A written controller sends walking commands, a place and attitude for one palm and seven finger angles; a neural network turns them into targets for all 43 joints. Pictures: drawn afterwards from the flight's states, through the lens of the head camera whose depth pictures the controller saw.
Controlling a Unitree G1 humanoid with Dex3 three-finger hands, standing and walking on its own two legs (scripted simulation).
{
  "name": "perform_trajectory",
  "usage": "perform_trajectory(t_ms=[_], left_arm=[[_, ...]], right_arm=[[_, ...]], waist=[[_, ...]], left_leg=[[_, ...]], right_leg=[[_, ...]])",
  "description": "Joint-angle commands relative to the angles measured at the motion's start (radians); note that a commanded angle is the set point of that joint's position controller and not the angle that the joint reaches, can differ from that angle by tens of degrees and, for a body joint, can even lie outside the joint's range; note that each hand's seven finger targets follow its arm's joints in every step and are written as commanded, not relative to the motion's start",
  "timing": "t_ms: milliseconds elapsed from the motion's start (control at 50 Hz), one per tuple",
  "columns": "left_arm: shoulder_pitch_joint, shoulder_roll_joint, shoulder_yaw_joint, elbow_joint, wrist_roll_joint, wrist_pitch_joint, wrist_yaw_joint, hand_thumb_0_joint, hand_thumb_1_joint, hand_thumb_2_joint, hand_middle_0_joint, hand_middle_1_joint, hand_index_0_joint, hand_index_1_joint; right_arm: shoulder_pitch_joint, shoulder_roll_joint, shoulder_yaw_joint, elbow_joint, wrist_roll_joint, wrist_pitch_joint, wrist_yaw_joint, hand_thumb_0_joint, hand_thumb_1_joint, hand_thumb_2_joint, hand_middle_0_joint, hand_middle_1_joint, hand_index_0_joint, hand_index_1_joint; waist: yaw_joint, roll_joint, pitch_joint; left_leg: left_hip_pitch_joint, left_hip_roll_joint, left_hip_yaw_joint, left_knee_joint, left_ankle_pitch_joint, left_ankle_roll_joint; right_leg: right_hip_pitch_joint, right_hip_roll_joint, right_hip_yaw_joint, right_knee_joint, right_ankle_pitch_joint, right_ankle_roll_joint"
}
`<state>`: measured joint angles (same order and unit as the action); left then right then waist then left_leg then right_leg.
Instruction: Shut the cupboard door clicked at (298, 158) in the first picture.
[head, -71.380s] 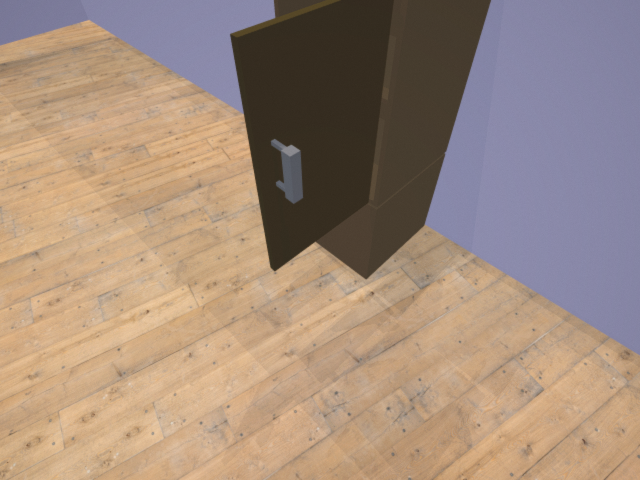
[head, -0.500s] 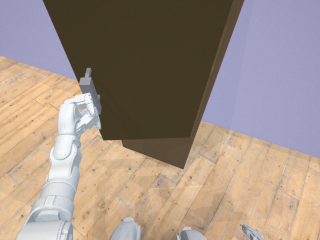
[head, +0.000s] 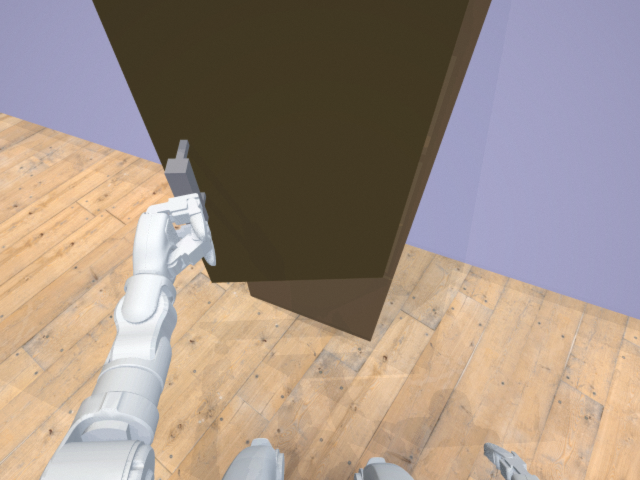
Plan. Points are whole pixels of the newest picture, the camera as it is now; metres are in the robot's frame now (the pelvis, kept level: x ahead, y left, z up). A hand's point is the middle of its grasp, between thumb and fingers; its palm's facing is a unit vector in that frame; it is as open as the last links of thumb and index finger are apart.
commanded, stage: push the door shut along its arc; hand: left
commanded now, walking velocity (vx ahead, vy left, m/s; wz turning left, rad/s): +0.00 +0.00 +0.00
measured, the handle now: (191, 185) +0.50 +0.19 +0.06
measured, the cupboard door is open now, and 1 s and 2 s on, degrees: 24 5 0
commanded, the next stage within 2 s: pull the fist back off the door in 1.72 s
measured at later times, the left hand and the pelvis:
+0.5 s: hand (209, 197) +0.47 +0.16 +0.06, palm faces -0.08 -1.00 -0.02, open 3.1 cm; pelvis -0.01 -0.01 -0.02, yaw +0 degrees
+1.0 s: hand (225, 170) +0.52 +0.15 +0.06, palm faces -0.20 -0.98 -0.02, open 3.1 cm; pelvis -0.01 +0.01 -0.04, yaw -1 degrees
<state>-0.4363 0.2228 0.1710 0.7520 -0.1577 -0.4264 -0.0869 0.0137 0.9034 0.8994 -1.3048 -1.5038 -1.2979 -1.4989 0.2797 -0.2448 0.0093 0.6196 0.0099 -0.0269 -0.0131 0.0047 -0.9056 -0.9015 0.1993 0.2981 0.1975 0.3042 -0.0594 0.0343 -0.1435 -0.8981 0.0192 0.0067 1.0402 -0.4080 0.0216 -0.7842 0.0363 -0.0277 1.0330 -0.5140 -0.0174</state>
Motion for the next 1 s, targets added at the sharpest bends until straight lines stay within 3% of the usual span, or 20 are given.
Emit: perform_trajectory(t_ms=[0,40,100,140,240,320,360,400,440,500,540,660,740,880,920,980], left_arm=[[-0.523,0.227,0.077,-0.169,0.005,-0.095,-0.005,0.0,0.9,0.9,-1.3,-1.5,-1.3,-1.5],[-0.54,0.187,0.045,-0.114,0.002,-0.099,-0.024,0.0,0.9,0.9,-1.3,-1.5,-1.3,-1.5],[-0.567,0.245,0.083,-0.024,0.007,-0.091,-0.056,0.0,0.9,0.9,-1.3,-1.5,-1.3,-1.5],[-0.615,0.224,0.061,0.015,0.003,-0.083,-0.08,0.0,0.9,0.9,-1.3,-1.5,-1.3,-1.5],[-0.742,0.278,0.077,0.109,0.002,-0.068,-0.13,0.0,0.9,0.9,-1.3,-1.5,-1.3,-1.5],[-0.808,0.291,0.073,0.132,0.004,-0.062,-0.166,0.0,0.9,0.9,-1.3,-1.5,-1.3,-1.5],[-0.825,0.263,0.046,0.153,0.001,-0.049,-0.183,0.0,0.9,0.9,-1.3,-1.5,-1.3,-1.5],[-0.852,0.314,0.082,0.171,0.0,-0.044,-0.193,0.0,0.9,0.9,-1.3,-1.5,-1.3,-1.5],[-0.89,0.309,0.069,0.169,0.004,-0.04,-0.204,0.0,0.9,0.9,-1.3,-1.5,-1.3,-1.5],[-0.934,0.324,0.07,0.187,0.008,-0.036,-0.215,0.0,0.9,0.9,-1.3,-1.5,-1.3,-1.5],[-0.965,0.333,0.07,0.184,0.013,-0.034,-0.217,0.0,0.9,0.9,-1.3,-1.5,-1.3,-1.5],[-1.057,0.365,0.077,0.222,0.026,-0.019,-0.227,0.0,0.9,0.9,-1.3,-1.5,-1.3,-1.5],[-1.091,0.388,0.083,0.242,0.041,-0.014,-0.236,0.0,0.9,0.9,-1.3,-1.5,-1.3,-1.5],[-1.203,0.364,0.042,0.28,0.054,0.017,-0.254,0.0,0.9,0.9,-1.3,-1.5,-1.3,-1.5],[-1.232,0.393,0.064,0.268,0.053,0.019,-0.261,0.0,0.9,0.9,-1.3,-1.5,-1.3,-1.5],[-1.235,0.398,0.065,0.284,0.06,0.036,-0.269,0.0,0.9,0.9,-1.3,-1.5,-1.3,-1.5]], right_arm=[[0.061,-0.158,-0.058,-0.083,0.001,-0.038,-0.015,0.0,-0.9,-0.9,0.2,0.3,0.2,0.3],[0.056,-0.15,-0.055,-0.079,0.003,-0.039,-0.012,0.0,-0.9,-0.9,0.2,0.3,0.2,0.3],[0.082,-0.161,-0.057,-0.07,0.001,-0.032,-0.01,0.0,-0.9,-0.9,0.2,0.3,0.2,0.3],[0.087,-0.159,-0.056,-0.069,0.006,-0.026,-0.008,0.0,-0.9,-0.9,0.2,0.3,0.2,0.3],[0.12,-0.17,-0.057,-0.05,0.009,-0.017,-0.014,0.0,-0.9,-0.9,0.2,0.3,0.2,0.3],[0.146,-0.178,-0.061,-0.035,0.006,-0.018,-0.012,0.0,-0.9,-0.9,0.2,0.3,0.2,0.3],[0.159,-0.178,-0.061,-0.032,0.007,-0.015,-0.009,0.0,-0.9,-0.9,0.2,0.3,0.2,0.3],[0.174,-0.187,-0.062,-0.026,0.005,-0.015,-0.01,0.0,-0.9,-0.9,0.2,0.3,0.2,0.3],[0.178,-0.187,-0.064,-0.021,0.007,-0.016,-0.007,0.0,-0.9,-0.9,0.2,0.3,0.2,0.3],[0.196,-0.194,-0.064,-0.016,0.005,-0.017,-0.006,0.0,-0.9,-0.9,0.2,0.3,0.2,0.3],[0.202,-0.197,-0.065,-0.007,0.005,-0.019,-0.002,0.0,-0.9,-0.9,0.2,0.3,0.2,0.3],[0.226,-0.208,-0.062,0.007,0.001,-0.023,0.001,0.0,-0.9,-0.9,0.2,0.3,0.2,0.3],[0.242,-0.212,-0.06,0.011,-0.002,-0.026,0.004,0.0,-0.9,-0.9,0.2,0.3,0.2,0.3],[0.263,-0.217,-0.055,0.022,-0.007,-0.031,0.01,0.0,-0.9,-0.9,0.2,0.3,0.2,0.3],[0.271,-0.222,-0.056,0.021,-0.009,-0.034,0.01,0.0,-0.9,-0.9,0.2,0.3,0.2,0.3],[0.283,-0.221,-0.052,0.022,-0.013,-0.03,0.014,0.0,-0.9,-0.9,0.2,0.3,0.2,0.3]], waist=[[-0.036,0.007,-0.326],[-0.042,0.027,-0.335],[-0.041,0.026,-0.354],[-0.058,0.001,-0.335],[-0.091,-0.023,-0.329],[-0.098,0.05,-0.396],[-0.116,0.035,-0.385],[-0.116,0.033,-0.393],[-0.124,0.055,-0.411],[-0.14,0.056,-0.404],[-0.139,0.107,-0.421],[-0.171,0.094,-0.425],[-0.175,0.134,-0.442],[-0.215,0.164,-0.452],[-0.214,0.175,-0.497],[-0.213,0.174,-0.495]], left_leg=[[0.344,-0.005,-0.058,-0.103,0.138,0.005],[0.348,-0.006,-0.053,-0.096,0.142,0.003],[0.328,-0.006,-0.056,-0.08,0.16,0.005],[0.303,-0.005,-0.053,-0.075,0.146,0.008],[0.237,-0.005,-0.057,-0.045,0.116,0.018],[0.276,-0.001,-0.069,-0.025,0.147,0.017],[0.272,0.0,-0.07,-0.02,0.155,0.02],[0.245,0.0,-0.073,-0.008,0.144,0.022],[0.255,0.003,-0.074,-0.004,0.137,0.022],[0.255,0.005,-0.086,0.002,0.136,0.024],[0.288,0.009,-0.091,0.001,0.139,0.018],[0.276,0.014,-0.104,0.018,0.128,0.021],[0.302,0.02,-0.116,0.025,0.146,0.016],[0.323,0.025,-0.136,0.05,0.162,0.015],[0.339,0.026,-0.138,0.059,0.198,0.015],[0.332,0.024,-0.142,0.067,0.219,0.014]], right_leg=[[-0.018,0.007,0.019,-0.145,0.235,-0.006],[-0.03,0.003,0.021,-0.144,0.241,-0.004],[-0.032,0.006,0.025,-0.131,0.257,-0.007],[-0.04,0.003,0.028,-0.136,0.253,-0.002],[-0.064,0.003,0.044,-0.131,0.227,0.001],[-0.107,0.004,0.038,-0.109,0.23,-0.006],[-0.124,0.007,0.035,-0.112,0.235,-0.004],[-0.126,0.01,0.037,-0.103,0.219,-0.007],[-0.145,0.01,0.038,-0.101,0.206,-0.005],[-0.178,0.015,0.031,-0.094,0.192,-0.01],[-0.206,0.015,0.025,-0.09,0.179,-0.013],[-0.251,0.019,0.017,-0.081,0.158,-0.013],[-0.287,0.022,0.01,-0.068,0.158,-0.02],[-0.365,0.027,-0.004,-0.049,0.155,-0.023],[-0.364,0.027,-0.006,-0.037,0.173,-0.024],[-0.361,0.031,-0.011,-0.032,0.182,-0.027]])
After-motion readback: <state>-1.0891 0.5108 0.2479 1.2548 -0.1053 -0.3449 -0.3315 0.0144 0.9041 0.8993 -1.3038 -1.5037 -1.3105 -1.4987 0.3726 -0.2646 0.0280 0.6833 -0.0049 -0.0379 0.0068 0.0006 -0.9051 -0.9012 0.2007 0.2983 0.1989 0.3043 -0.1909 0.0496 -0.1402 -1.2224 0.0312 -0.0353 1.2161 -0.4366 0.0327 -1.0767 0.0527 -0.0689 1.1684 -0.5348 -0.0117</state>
